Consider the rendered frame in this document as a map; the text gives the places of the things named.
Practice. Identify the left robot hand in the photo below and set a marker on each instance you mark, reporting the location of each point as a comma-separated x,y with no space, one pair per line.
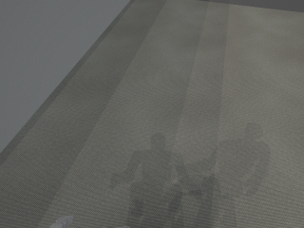
62,222

